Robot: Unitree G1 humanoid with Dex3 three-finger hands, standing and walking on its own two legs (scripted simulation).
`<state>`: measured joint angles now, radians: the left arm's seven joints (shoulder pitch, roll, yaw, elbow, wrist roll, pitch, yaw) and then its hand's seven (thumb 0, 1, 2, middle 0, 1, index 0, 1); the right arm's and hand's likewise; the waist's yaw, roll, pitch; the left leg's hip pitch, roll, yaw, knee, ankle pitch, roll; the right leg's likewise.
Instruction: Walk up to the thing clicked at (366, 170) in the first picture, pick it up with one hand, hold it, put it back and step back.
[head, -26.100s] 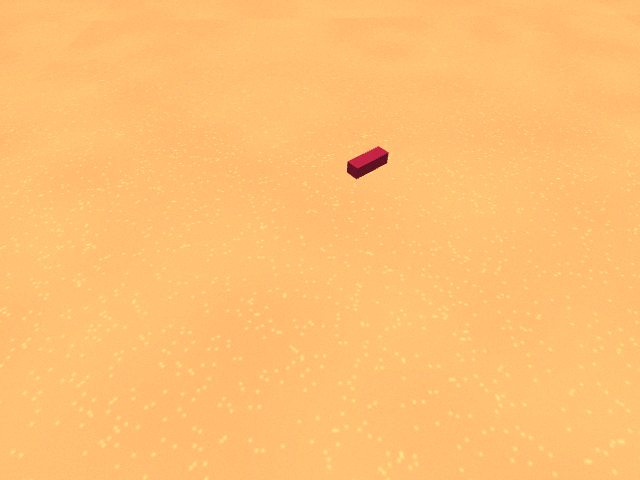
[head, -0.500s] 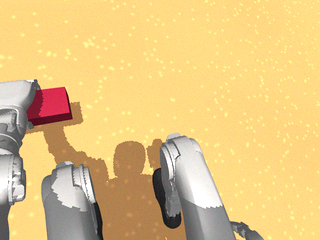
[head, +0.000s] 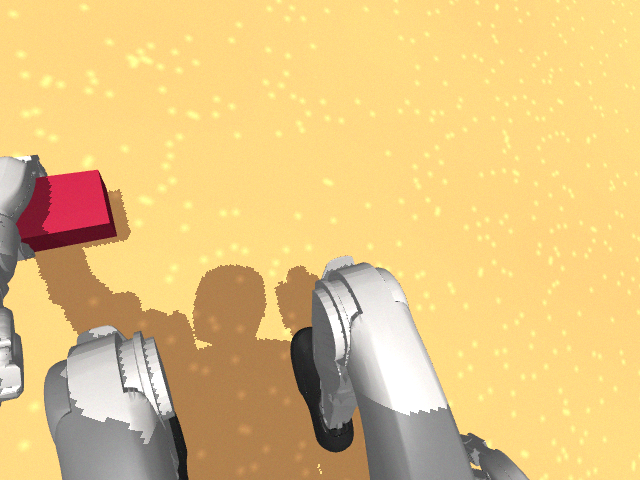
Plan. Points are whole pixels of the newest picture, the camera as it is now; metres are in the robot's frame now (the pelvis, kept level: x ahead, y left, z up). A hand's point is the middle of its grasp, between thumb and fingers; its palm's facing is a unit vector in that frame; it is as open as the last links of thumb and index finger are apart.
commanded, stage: rest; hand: left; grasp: from above
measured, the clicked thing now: (11, 220) +0.47 +0.26 -0.24
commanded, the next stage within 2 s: open in 0.78 s
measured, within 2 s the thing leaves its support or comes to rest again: rests again in 0.48 s
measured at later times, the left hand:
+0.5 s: hand (27, 216) +0.48 +0.24 -0.25, palm faces -0.48 -0.08 -0.87, open 10.5 cm
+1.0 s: hand (30, 216) +0.48 +0.24 -0.26, palm faces -0.47 -0.10 -0.88, open 10.5 cm
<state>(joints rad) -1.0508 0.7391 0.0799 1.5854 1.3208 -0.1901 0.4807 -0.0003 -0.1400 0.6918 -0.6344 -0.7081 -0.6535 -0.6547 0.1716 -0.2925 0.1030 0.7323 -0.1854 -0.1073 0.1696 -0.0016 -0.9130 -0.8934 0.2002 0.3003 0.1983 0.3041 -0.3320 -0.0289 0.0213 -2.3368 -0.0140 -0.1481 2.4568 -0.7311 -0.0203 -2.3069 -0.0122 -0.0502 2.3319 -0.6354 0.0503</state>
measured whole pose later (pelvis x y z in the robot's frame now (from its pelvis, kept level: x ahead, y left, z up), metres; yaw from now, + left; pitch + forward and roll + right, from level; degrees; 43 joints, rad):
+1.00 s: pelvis +0.00 +0.01 -0.01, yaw -5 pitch +30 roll -13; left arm -1.13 0.92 0.11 1.78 1.34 -0.19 0.62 0.00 -0.10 0.67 -0.60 -0.72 -0.62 -0.67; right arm 0.14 -0.35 0.25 0.67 -0.24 -0.21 0.26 0.00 -0.90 -0.89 0.20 0.30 0.20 0.30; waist -0.43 -0.09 0.13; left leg -2.35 0.00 -0.22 2.54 -0.74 0.00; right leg -2.28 0.02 -0.11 2.34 -0.61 0.07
